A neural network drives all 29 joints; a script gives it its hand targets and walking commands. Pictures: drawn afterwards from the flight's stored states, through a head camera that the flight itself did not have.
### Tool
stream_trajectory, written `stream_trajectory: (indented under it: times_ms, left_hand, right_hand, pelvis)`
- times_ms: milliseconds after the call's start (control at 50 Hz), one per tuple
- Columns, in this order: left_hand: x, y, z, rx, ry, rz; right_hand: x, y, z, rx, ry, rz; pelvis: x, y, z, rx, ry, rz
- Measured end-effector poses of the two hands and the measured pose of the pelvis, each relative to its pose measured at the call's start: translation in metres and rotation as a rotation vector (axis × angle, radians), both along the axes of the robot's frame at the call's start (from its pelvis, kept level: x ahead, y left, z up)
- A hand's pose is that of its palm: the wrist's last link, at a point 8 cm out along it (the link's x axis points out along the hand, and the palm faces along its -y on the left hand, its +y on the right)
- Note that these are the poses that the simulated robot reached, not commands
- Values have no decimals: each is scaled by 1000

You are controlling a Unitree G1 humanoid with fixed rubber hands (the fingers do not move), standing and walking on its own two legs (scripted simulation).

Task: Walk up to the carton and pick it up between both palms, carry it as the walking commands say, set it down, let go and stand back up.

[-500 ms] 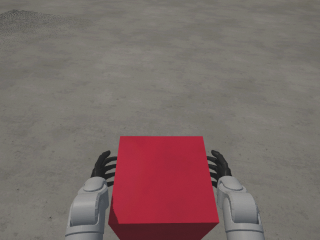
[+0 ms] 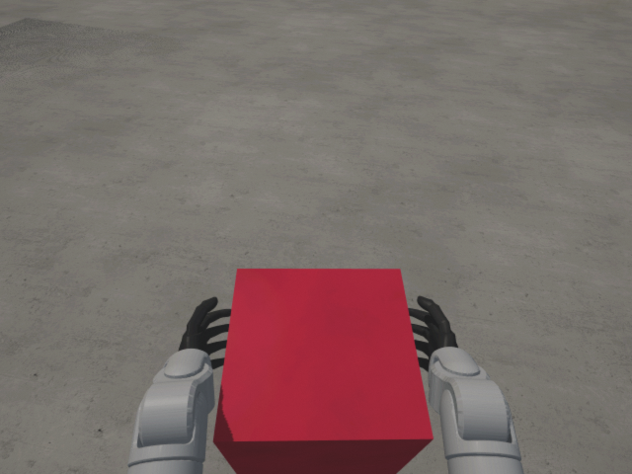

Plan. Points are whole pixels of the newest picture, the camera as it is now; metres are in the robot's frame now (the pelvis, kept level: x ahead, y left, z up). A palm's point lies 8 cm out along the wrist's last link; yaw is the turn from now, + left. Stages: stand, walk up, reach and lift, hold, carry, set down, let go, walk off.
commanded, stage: carry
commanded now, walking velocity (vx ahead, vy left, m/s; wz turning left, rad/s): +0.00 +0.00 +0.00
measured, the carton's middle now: (317, 381) +0.28 +0.00 -0.03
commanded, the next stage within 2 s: none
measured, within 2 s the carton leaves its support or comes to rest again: neither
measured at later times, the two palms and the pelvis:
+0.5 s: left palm (186, 351) +0.27 +0.15 +0.07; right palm (444, 348) +0.26 -0.15 +0.07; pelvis +0.01 +0.00 +0.00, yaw +0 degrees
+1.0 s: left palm (225, 249) +0.44 +0.14 +0.06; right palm (424, 255) +0.43 -0.16 +0.06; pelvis +0.17 +0.00 -0.01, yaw -2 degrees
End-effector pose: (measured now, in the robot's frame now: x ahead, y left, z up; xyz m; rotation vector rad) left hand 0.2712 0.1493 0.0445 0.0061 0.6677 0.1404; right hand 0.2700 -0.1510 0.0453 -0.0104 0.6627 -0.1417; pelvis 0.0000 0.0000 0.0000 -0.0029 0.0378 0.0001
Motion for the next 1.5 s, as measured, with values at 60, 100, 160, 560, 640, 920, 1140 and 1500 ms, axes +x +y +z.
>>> stream_trajectory:
  times_ms: [60,100,160,560,640,920,1140,1500]
  left_hand:
    - [0,0,0,0,0,0]
    - [0,1,0,0,1,0]
    - [0,1,0,0,1,0]
    - [1,5,34,-44,-10,33]
    - [23,3,37,-46,21,30]
    - [130,-2,16,-59,66,33]
    - [241,-28,16,-32,62,24]
    - [464,16,32,-43,3,85]
  right_hand:
    - [0,0,0,0,0,0]
    - [0,1,0,0,1,0]
    - [0,1,0,0,1,0]
    - [3,5,36,39,-8,-26]
    - [23,3,39,37,23,-31]
    - [130,-2,21,38,66,-42]
    - [239,-28,15,68,65,-56]
    - [480,16,34,49,7,15]
  pelvis:
    - [0,0,0,0,0,0]
    - [0,1,0,0,0,0]
    - [1,1,0,0,0,0]
    - [25,4,1,2,9,-2]
    - [44,3,0,14,22,-10]
    - [136,-1,-16,19,73,-23]
    - [239,-26,-12,-21,50,39]
    - [475,3,-13,29,30,20]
